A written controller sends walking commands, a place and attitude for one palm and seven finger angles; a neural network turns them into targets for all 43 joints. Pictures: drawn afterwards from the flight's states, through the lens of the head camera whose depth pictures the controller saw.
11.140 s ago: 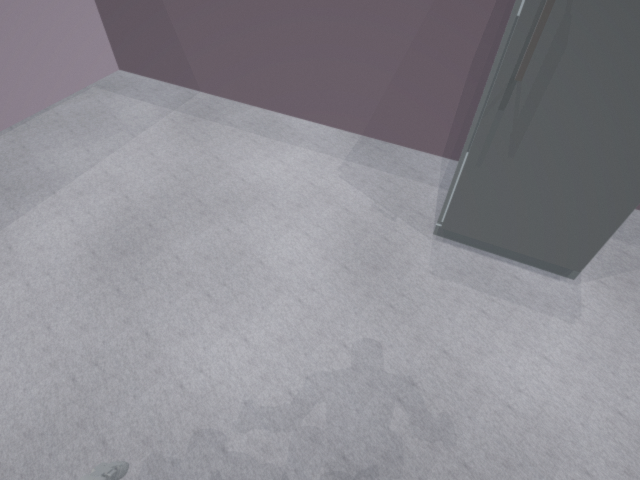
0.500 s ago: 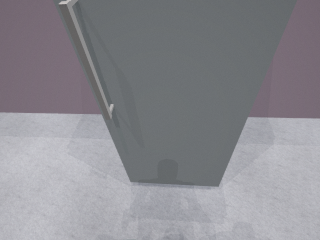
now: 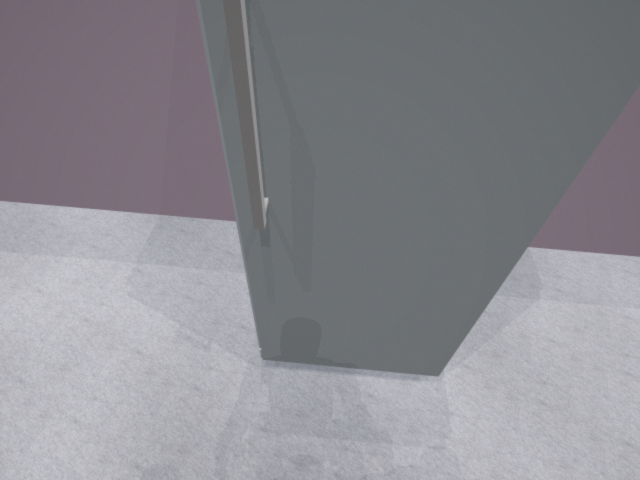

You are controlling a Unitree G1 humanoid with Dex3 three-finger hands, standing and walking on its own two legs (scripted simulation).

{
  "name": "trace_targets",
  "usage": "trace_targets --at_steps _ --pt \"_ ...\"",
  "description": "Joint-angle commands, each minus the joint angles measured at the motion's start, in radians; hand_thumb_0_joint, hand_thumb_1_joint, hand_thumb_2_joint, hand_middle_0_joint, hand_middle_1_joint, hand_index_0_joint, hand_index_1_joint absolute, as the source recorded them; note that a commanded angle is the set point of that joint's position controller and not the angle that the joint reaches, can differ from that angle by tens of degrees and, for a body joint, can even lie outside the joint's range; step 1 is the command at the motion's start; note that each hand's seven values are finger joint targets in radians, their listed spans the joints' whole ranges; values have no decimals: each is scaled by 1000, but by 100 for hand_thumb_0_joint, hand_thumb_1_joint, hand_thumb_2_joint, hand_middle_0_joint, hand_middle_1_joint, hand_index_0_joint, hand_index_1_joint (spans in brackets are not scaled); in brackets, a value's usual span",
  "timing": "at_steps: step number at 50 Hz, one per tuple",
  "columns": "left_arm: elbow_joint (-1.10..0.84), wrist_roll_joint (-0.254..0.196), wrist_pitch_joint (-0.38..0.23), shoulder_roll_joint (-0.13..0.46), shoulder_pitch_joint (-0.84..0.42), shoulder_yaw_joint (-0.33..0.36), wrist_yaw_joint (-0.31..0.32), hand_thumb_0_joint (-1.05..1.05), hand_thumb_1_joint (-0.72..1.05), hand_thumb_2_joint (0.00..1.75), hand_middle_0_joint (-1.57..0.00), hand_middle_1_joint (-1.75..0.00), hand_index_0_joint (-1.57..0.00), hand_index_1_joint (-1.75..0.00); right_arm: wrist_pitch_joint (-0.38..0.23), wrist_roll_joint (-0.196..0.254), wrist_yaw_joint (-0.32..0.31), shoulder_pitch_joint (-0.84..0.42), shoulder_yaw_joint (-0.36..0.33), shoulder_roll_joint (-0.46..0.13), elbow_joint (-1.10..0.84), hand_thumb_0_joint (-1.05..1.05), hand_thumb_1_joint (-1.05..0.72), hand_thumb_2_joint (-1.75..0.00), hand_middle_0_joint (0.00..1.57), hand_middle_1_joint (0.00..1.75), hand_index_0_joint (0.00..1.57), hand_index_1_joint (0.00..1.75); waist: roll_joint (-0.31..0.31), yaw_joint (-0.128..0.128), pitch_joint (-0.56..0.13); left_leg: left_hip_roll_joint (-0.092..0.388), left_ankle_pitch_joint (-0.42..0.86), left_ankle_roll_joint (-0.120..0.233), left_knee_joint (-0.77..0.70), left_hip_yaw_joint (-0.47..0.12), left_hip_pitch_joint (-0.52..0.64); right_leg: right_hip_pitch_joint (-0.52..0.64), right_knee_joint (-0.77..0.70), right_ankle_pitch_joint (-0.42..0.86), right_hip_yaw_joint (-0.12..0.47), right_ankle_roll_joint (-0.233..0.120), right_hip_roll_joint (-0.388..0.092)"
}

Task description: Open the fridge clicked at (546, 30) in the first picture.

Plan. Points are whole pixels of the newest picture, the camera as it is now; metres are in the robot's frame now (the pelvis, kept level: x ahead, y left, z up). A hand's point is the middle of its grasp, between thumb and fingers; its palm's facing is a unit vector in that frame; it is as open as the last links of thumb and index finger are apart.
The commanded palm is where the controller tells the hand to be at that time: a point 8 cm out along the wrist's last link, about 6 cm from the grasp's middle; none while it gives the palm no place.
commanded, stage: come to a stop and stand still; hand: left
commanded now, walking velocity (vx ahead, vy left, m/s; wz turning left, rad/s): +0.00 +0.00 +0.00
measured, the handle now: (252, 124) +0.52 +0.15 +0.18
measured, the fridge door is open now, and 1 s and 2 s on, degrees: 0 0 0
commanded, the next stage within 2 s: look again from close up in 0.20 s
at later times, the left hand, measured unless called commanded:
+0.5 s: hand out of the picture +0.00 +0.18 -0.17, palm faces +0.01 -0.98 -0.22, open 7.4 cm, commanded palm none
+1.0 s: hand out of the picture +0.00 +0.15 -0.17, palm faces +0.02 -0.98 -0.19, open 7.4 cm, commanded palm none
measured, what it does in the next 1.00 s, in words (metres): stands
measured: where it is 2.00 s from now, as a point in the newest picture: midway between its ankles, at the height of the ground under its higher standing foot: outside the picture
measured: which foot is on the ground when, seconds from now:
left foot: down 0.00-1.00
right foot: down 0.00-1.00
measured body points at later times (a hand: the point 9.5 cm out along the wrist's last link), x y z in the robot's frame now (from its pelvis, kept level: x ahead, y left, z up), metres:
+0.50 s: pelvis +0.00 +0.01 +0.00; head +0.00 -0.01 +0.45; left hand +0.00 +0.23 -0.15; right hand -0.01 -0.20 -0.17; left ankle -0.02 +0.10 -0.74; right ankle +0.00 -0.12 -0.74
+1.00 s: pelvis +0.00 -0.02 +0.00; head +0.01 -0.03 +0.45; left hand +0.00 +0.20 -0.15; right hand +0.00 -0.24 -0.16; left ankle -0.02 +0.10 -0.74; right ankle +0.00 -0.12 -0.74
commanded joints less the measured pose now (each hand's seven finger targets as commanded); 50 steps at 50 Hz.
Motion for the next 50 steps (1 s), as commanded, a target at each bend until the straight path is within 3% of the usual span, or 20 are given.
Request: trace_targets --at_steps 1,2,3,7,13,14,15,16,17,18,24,26,36,50 --pt "0 -1 -28 83 66 1 15 0 90 90 -20 -30 -20 -30 -20 11 -4 72 -12 -92 -14 0 -90 -90 20 30 20 30 81 -25 -35 147 333 -10 -63 -116 2 96 -97 317 66 -25 -92" --pt "6 -1 -29 75 55 1 15 0 90 90 -20 -30 -20 -30 -13 6 -4 68 -9 -87 -2 0 -90 -90 20 30 20 30 -6 -25 -16 148 290 -17 -65 -116 0 75 -97 294 73 -32 -79" --pt "6 -1 -31 66 50 0 15 0 90 90 -20 -30 -20 -30 -12 4 -4 75 -11 -91 2 0 -90 -90 20 30 20 30 -52 -26 -9 151 288 -16 -63 -111 9 67 -98 303 66 -34 -74" --pt "5 -3 -23 57 31 -6 17 0 90 90 -20 -30 -20 -30 -14 4 -2 83 -2 -90 30 0 -90 -90 20 30 20 30 19 -24 40 153 217 -12 -114 -113 -1 44 -128 175 66 -23 -63" --pt "10 -5 -21 62 41 -7 17 0 90 90 -20 -30 -20 -30 -15 4 -2 99 5 -80 49 0 -90 -90 20 30 20 30 66 -16 58 150 153 -11 -138 -116 -30 64 -150 140 65 -24 -59" --pt "27 14 -51 89 112 -17 56 0 90 90 -20 -30 -20 -30 -33 9 11 30 11 -125 -25 0 -90 -90 20 30 20 30 24 -1 41 161 352 -27 65 -84 -69 39 -79 478 92 -32 -90" --pt "-19 4 -59 115 85 -8 47 0 90 90 -20 -30 -20 -30 -29 -3 14 107 10 -94 -44 0 -90 -90 20 30 20 30 100 -41 -56 120 131 -27 21 -95 -61 89 -49 317 105 -62 -110" --pt "-26 1 -55 102 52 -15 35 0 90 90 -20 -30 -20 -30 -32 -5 13 107 13 -84 -33 0 -90 -90 20 30 20 30 160 -36 -14 129 133 -16 -27 -108 -78 48 -34 187 86 -70 -85" --pt "-30 1 -50 92 69 -18 28 0 90 90 -20 -30 -20 -30 -33 -7 13 129 20 -89 -36 0 -90 -90 20 30 20 30 180 -32 -37 146 128 -7 -35 -126 -89 48 -37 70 68 -71 -56" --pt "-34 1 -51 88 66 -20 23 0 90 90 -20 -30 -20 -30 -38 -11 15 127 20 -85 -45 0 -90 -90 20 30 20 30 234 -26 -47 147 176 0 -33 -133 -86 48 -20 72 54 -70 -44" --pt "-30 1 -42 59 55 -24 11 0 90 90 -20 -30 -20 -30 -30 -3 8 142 20 -98 -59 0 -90 -90 20 30 20 30 28 -36 68 142 58 15 -77 -139 -122 -14 -48 28 63 -60 -30" --pt "-30 0 -40 58 62 -24 11 0 90 90 -20 -30 -20 -30 -29 -4 9 147 21 -102 -53 0 -90 -90 20 30 20 30 29 -35 94 139 19 15 -99 -139 -128 -32 -55 8 70 -58 -29" --pt "-25 -1 -47 71 87 -19 11 0 90 90 -20 -30 -20 -30 -28 -3 9 131 25 -94 -18 0 -90 -90 20 30 20 30 22 -31 68 124 62 7 -82 -101 -69 -29 -91 51 103 -61 -47" --pt "-18 -1 -52 87 82 -11 10 0 90 90 -20 -30 -20 -30 -27 -2 2 111 21 -85 12 0 -90 -90 20 30 20 30 51 -28 22 131 132 -9 -55 -79 -35 26 -100 203 103 -70 -62"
